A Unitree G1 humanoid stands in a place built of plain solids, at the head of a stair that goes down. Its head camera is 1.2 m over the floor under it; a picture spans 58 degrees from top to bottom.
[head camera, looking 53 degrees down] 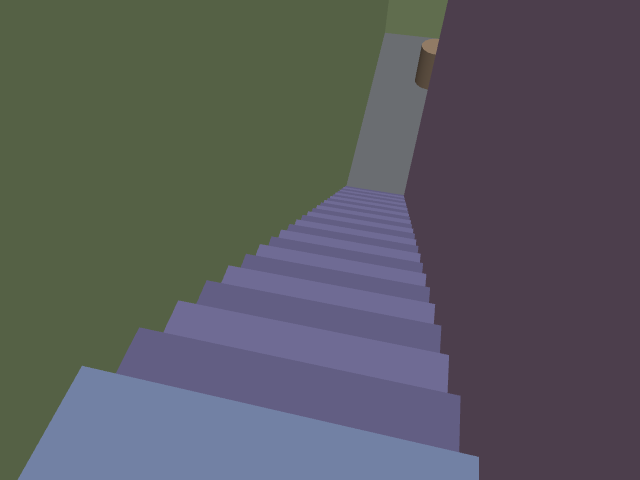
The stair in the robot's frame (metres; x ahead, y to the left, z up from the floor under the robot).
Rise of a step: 0.19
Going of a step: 0.22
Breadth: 1.10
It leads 12 degrees to the right of straight ahead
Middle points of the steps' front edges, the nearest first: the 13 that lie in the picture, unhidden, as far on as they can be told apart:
0.34 0.14 0.00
0.55 0.09 -0.19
0.76 0.05 -0.37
0.97 0.00 -0.56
1.18 -0.05 -0.75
1.39 -0.09 -0.94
1.60 -0.14 -1.12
1.81 -0.18 -1.31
2.02 -0.23 -1.50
2.23 -0.28 -1.68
2.44 -0.32 -1.87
2.65 -0.37 -2.06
2.86 -0.41 -2.25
